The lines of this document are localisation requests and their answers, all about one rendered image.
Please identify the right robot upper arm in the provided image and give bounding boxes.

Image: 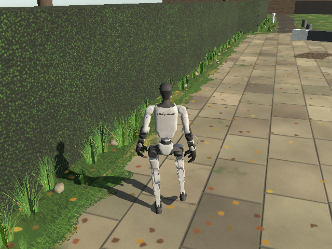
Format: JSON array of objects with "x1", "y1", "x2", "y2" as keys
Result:
[{"x1": 177, "y1": 105, "x2": 190, "y2": 134}]

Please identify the left robot forearm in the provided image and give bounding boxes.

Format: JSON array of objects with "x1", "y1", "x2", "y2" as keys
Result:
[{"x1": 137, "y1": 126, "x2": 147, "y2": 147}]

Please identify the robot left shin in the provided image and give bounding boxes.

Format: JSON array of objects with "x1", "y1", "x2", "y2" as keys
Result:
[{"x1": 152, "y1": 174, "x2": 160, "y2": 207}]

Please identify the robot right hand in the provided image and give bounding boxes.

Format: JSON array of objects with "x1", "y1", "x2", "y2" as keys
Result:
[{"x1": 184, "y1": 149, "x2": 196, "y2": 163}]

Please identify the right robot forearm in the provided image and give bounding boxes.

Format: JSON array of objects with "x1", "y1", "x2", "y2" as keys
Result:
[{"x1": 185, "y1": 126, "x2": 196, "y2": 151}]

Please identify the right robot foot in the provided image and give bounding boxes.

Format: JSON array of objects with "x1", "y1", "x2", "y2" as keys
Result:
[{"x1": 180, "y1": 192, "x2": 187, "y2": 201}]

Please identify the left robot upper arm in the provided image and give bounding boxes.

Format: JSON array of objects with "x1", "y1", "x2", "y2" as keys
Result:
[{"x1": 142, "y1": 105, "x2": 155, "y2": 134}]

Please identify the robot left hand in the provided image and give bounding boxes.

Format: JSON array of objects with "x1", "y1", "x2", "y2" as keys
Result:
[{"x1": 136, "y1": 145, "x2": 148, "y2": 157}]

